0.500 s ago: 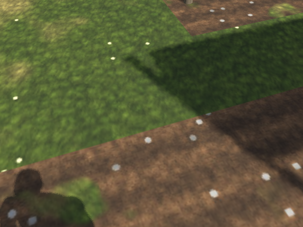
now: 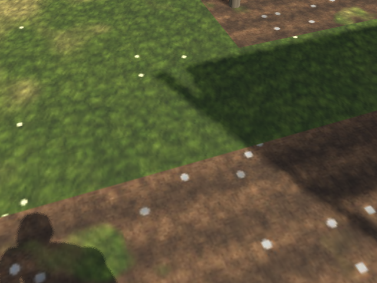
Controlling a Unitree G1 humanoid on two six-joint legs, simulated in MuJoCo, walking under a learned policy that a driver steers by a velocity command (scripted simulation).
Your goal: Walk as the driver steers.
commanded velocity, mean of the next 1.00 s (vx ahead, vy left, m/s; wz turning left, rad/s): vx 0.41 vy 0.00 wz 0.00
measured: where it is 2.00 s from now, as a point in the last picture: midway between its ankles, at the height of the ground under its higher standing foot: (175, 165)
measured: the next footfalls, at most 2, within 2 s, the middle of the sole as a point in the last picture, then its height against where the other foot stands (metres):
left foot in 0.54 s outside the picture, level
right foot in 1.10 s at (229, 244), level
